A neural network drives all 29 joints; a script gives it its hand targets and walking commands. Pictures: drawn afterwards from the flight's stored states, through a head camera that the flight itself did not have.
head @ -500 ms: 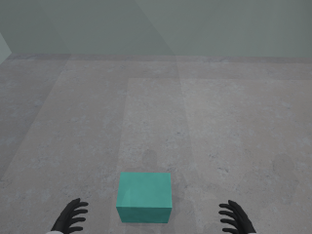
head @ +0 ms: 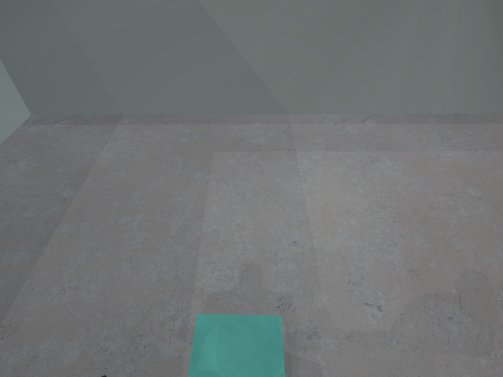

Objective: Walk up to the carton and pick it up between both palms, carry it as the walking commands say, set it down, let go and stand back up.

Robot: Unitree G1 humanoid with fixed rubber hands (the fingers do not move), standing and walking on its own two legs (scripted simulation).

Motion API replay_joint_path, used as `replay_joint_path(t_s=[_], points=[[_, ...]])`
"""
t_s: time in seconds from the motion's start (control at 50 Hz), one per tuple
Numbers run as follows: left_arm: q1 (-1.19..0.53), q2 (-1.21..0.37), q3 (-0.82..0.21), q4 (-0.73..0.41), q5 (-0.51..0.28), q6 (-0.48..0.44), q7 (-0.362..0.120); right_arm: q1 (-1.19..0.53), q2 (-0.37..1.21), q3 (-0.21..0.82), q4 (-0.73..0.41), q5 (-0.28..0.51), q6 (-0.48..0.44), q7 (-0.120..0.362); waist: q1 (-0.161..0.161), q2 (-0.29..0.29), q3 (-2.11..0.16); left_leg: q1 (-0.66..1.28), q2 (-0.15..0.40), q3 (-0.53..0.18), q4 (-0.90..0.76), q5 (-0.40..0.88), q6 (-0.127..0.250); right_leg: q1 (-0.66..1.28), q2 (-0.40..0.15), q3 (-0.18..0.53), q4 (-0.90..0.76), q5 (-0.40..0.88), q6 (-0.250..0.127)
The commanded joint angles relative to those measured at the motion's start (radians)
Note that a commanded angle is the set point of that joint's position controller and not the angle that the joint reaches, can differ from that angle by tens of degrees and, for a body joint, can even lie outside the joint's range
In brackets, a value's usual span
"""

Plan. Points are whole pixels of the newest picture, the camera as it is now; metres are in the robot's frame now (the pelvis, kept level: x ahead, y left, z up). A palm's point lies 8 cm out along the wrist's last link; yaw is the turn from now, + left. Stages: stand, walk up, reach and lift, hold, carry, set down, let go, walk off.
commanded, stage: stand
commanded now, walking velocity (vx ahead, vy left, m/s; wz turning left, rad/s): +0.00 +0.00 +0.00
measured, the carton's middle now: (238, 360) +0.37 +0.04 -0.62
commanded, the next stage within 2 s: none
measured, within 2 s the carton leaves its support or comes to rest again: neither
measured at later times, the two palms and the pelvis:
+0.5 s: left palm out of the picture +0.00 +0.26 -0.12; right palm out of the picture +0.00 -0.25 -0.13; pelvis -0.02 +0.00 +0.00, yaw +0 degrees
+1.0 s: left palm out of the picture -0.08 +0.22 -0.13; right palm out of the picture -0.06 -0.23 -0.14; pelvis -0.04 -0.01 +0.01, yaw +0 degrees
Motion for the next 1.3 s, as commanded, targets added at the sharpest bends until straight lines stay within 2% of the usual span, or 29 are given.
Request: replay_joint_path(t_s=[0.0, 0.04, 0.06, 0.08, 0.12, 0.14, 0.16, 0.24, 0.28, 0.3, 0.36, 0.38, 0.4, 0.54, 0.56, 0.58, 0.6, 0.64, 0.7, 0.76, 0.78, 0.88, 0.94, 1.0, 1.06, 1.14, 1.2, 1.26, 1.28], points=[[0.025, 0.157, 0.036, -0.032, 0.002, -0.001, 0.012, 0.06, -0.103, -0.022, -0.03, 0.009, -0.004, -0.007, -0.012, -0.04, -0.008, 0.038, 0.114, -0.09, 0.004, 0.518, -0.018, 0.043, -0.099, 0.079, -0.003, 0.742, 0.007], [0.069, 0.139, 0.028, -0.008, -0.012, 0.001, 0.009, 0.047, -0.115, -0.025, -0.021, 0.009, 0.005, -0.006, 0.005, -0.055, -0.008, 0.055, 0.108, -0.084, 0.023, 0.478, -0.013, 0.034, -0.103, 0.085, -0.013, 0.741, 0.011], [0.052, 0.145, 0.026, 0.0, -0.007, 0.004, 0.01, 0.062, -0.095, -0.019, -0.01, 0.012, 0.01, -0.007, -0.011, -0.028, 0.007, 0.053, 0.105, -0.076, 0.017, 0.451, -0.015, 0.026, -0.103, 0.083, -0.015, 0.733, 0.009], [0.042, 0.132, 0.024, -0.001, -0.008, 0.007, 0.013, 0.056, -0.104, -0.02, -0.009, 0.006, 0.015, -0.012, -0.004, -0.048, 0.024, 0.028, 0.106, -0.074, 0.022, 0.457, -0.012, 0.034, -0.104, 0.08, -0.016, 0.75, 0.005], [0.049, 0.137, 0.024, 0.008, -0.004, 0.019, 0.015, 0.05, -0.114, -0.02, 0.004, 0.005, 0.023, -0.015, 0.006, -0.035, 0.051, 0.012, 0.109, -0.077, -0.002, 0.418, -0.01, 0.022, -0.094, 0.073, -0.023, 0.621, 0.006], [0.05, 0.134, 0.024, 0.011, -0.004, 0.023, 0.013, 0.042, -0.103, -0.014, 0.008, 0.003, 0.029, -0.015, 0.006, -0.012, 0.067, -0.001, 0.105, -0.078, 0.0, 0.396, -0.008, 0.024, -0.098, 0.078, -0.031, 0.613, 0.007], [0.062, 0.132, 0.023, 0.023, -0.005, 0.027, 0.018, 0.057, -0.104, -0.018, 0.014, 0.005, 0.028, -0.016, 0.004, -0.037, 0.06, 0.002, 0.106, -0.079, 0.001, 0.365, -0.01, 0.027, -0.099, 0.073, -0.032, 0.612, 0.005], [0.084, 0.129, 0.021, 0.063, 0.0, 0.032, 0.021, 0.074, -0.105, -0.014, 0.045, 0.007, 0.035, -0.018, 0.001, 0.015, 0.077, 0.035, 0.112, -0.091, -0.018, 0.369, 0.001, 0.01, -0.089, 0.08, -0.063, 0.453, 0.001], [0.071, 0.144, 0.027, 0.075, -0.002, 0.033, 0.02, 0.068, -0.102, -0.012, 0.05, 0.009, 0.038, -0.018, -0.006, -0.01, 0.082, 0.039, 0.114, -0.096, -0.034, 0.364, 0.002, 0.006, -0.086, 0.079, -0.072, 0.432, -0.001], [0.069, 0.141, 0.026, 0.084, -0.002, 0.032, 0.014, 0.086, -0.112, -0.013, 0.063, 0.009, 0.041, -0.018, -0.012, 0.011, 0.085, 0.029, 0.116, -0.1, -0.05, 0.328, 0.005, 0.009, -0.078, 0.073, -0.08, 0.362, 0.001], [0.094, 0.119, 0.02, 0.122, 0.001, 0.038, 0.02, 0.083, -0.098, -0.009, 0.087, 0.006, 0.046, -0.018, -0.006, -0.01, 0.122, 0.022, 0.114, -0.092, -0.057, 0.292, -0.002, 0.01, -0.086, 0.076, -0.1, 0.378, 0.003], [0.106, 0.126, 0.017, 0.138, -0.004, 0.04, 0.021, 0.094, -0.08, -0.004, 0.096, 0.006, 0.045, -0.019, -0.008, -0.046, 0.122, 0.029, 0.117, -0.097, -0.063, 0.299, -0.003, 0.013, -0.081, 0.072, -0.102, 0.375, 0.004], [0.1, 0.107, 0.015, 0.143, -0.001, 0.04, 0.019, 0.107, -0.069, 0.003, 0.119, 0.007, 0.048, -0.022, 0.0, -0.007, 0.132, 0.014, 0.114, -0.097, -0.07, 0.295, -0.001, 0.025, -0.087, 0.075, -0.105, 0.354, 0.002], [0.146, 0.091, -0.003, 0.22, -0.003, 0.041, 0.018, 0.099, -0.058, 0.016, 0.176, 0.008, 0.058, -0.023, 0.013, -0.024, 0.168, 0.024, 0.113, -0.093, -0.083, 0.281, -0.002, 0.02, -0.091, 0.082, -0.13, 0.352, 0.002], [0.142, 0.081, -0.007, 0.233, -0.004, 0.042, 0.02, 0.127, -0.042, 0.018, 0.185, 0.009, 0.059, -0.023, -0.005, -0.027, 0.141, 0.043, 0.111, -0.094, -0.083, 0.261, -0.006, 0.025, -0.084, 0.079, -0.136, 0.33, 0.003], [0.132, 0.095, -0.004, 0.24, 0.0, 0.043, 0.021, 0.112, -0.051, 0.02, 0.187, 0.011, 0.057, -0.022, -0.002, -0.046, 0.165, 0.026, 0.115, -0.099, -0.085, 0.267, -0.003, 0.027, -0.084, 0.079, -0.135, 0.345, 0.001], [0.122, 0.089, -0.004, 0.24, -0.002, 0.043, 0.021, 0.094, -0.074, 0.013, 0.193, 0.009, 0.055, -0.022, 0.002, -0.009, 0.152, 0.033, 0.112, -0.097, -0.083, 0.274, -0.001, 0.028, -0.087, 0.083, -0.135, 0.351, -0.002], [0.128, 0.101, -0.005, 0.256, -0.003, 0.041, 0.02, 0.118, -0.072, 0.015, 0.209, 0.011, 0.056, -0.022, -0.001, -0.035, 0.163, 0.029, 0.109, -0.093, -0.098, 0.257, -0.006, 0.025, -0.083, 0.078, -0.138, 0.326, 0.0], [0.129, 0.078, -0.013, 0.284, -0.001, 0.039, 0.017, 0.104, -0.052, 0.025, 0.236, 0.015, 0.06, -0.026, 0.003, 0.017, 0.204, 0.027, 0.113, -0.095, -0.099, 0.256, -0.005, -0.006, -0.085, 0.085, -0.153, 0.299, -0.005], [0.133, 0.059, -0.019, 0.309, -0.005, 0.037, 0.021, 0.123, -0.032, 0.032, 0.256, 0.015, 0.06, -0.027, -0.002, -0.026, 0.167, 0.042, 0.116, -0.094, -0.1, 0.276, -0.004, 0.036, -0.084, 0.082, -0.143, 0.351, -0.008], [0.139, 0.049, -0.024, 0.32, -0.005, 0.041, 0.018, 0.117, -0.012, 0.038, 0.263, 0.019, 0.061, -0.028, 0.005, -0.033, 0.189, 0.034, 0.115, -0.095, -0.098, 0.242, -0.007, 0.012, -0.078, 0.081, -0.159, 0.308, -0.007], [0.148, 0.031, -0.03, 0.354, -0.006, 0.043, 0.02, 0.12, -0.013, 0.046, 0.294, 0.014, 0.065, -0.024, 0.005, 0.009, 0.211, 0.013, 0.11, -0.094, -0.114, 0.196, -0.009, 0.008, -0.077, 0.091, -0.173, 0.217, -0.013], [0.134, 0.018, -0.037, 0.369, -0.007, 0.041, 0.023, 0.128, -0.015, 0.047, 0.304, 0.018, 0.063, -0.024, -0.006, 0.004, 0.19, 0.035, 0.114, -0.092, -0.116, 0.215, -0.014, 0.009, -0.086, 0.095, -0.177, 0.252, -0.016], [0.121, 0.037, -0.032, 0.381, -0.006, 0.04, 0.026, 0.093, -0.028, 0.044, 0.305, 0.014, 0.065, -0.028, 0.005, -0.043, 0.205, 0.008, 0.113, -0.099, -0.119, 0.202, -0.009, 0.006, -0.073, 0.089, -0.188, 0.211, -0.012], [0.142, 0.022, -0.036, 0.399, -0.01, 0.038, 0.023, 0.132, 0.012, 0.055, 0.332, 0.021, 0.064, -0.029, 0.002, 0.008, 0.211, -0.004, 0.114, -0.095, -0.12, 0.208, -0.012, 0.017, -0.079, 0.088, -0.18, 0.242, -0.015], [0.134, 0.006, -0.039, 0.412, -0.006, 0.039, 0.021, 0.108, 0.038, 0.062, 0.339, 0.015, 0.068, -0.031, 0.0, -0.046, 0.222, 0.01, 0.118, -0.101, -0.119, 0.192, -0.011, -0.016, -0.071, 0.089, -0.204, 0.185, -0.015], [0.145, -0.022, -0.045, 0.416, -0.011, 0.034, 0.021, 0.128, 0.029, 0.058, 0.357, 0.018, 0.07, -0.033, 0.004, -0.006, 0.195, 0.018, 0.11, -0.092, -0.112, 0.195, -0.016, -0.001, -0.083, 0.102, -0.207, 0.185, -0.017], [0.135, -0.013, -0.043, 0.429, -0.009, 0.035, 0.023, 0.119, 0.04, 0.058, 0.358, 0.017, 0.066, -0.03, -0.004, -0.029, 0.203, 0.021, 0.115, -0.091, -0.116, 0.192, -0.017, -0.017, -0.084, 0.106, -0.212, 0.182, -0.02], [0.128, 0.005, -0.037, 0.425, -0.009, 0.034, 0.022, 0.131, 0.043, 0.059, 0.366, 0.02, 0.067, -0.032, 0.0, 0.014, 0.203, 0.023, 0.112, -0.088, -0.117, 0.191, -0.017, -0.024, -0.081, 0.107, -0.211, 0.165, -0.018]])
